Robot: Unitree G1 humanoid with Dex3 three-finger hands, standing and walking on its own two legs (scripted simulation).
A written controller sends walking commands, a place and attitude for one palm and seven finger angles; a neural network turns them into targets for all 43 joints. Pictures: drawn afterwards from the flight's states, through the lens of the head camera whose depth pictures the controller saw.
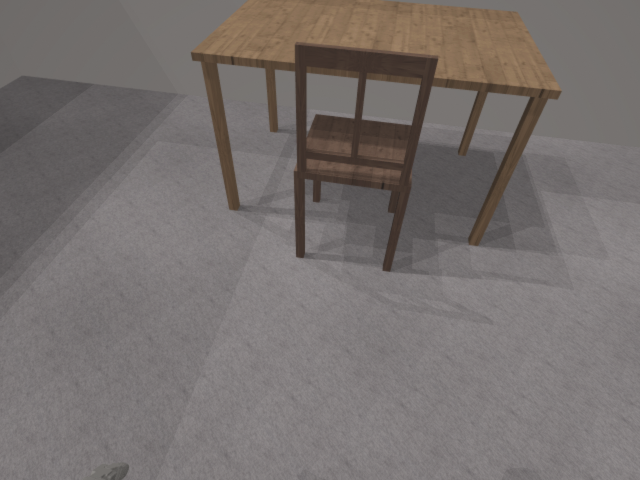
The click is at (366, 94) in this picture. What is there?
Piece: chair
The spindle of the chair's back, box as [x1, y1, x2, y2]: [351, 72, 366, 157]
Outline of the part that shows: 359,72 351,150 351,156 356,157 359,138 366,73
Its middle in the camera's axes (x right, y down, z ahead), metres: +0.11 -0.36 +1.15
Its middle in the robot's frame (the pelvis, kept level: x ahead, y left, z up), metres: +1.10 -0.06 -0.10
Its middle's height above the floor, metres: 0.67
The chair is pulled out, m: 0.00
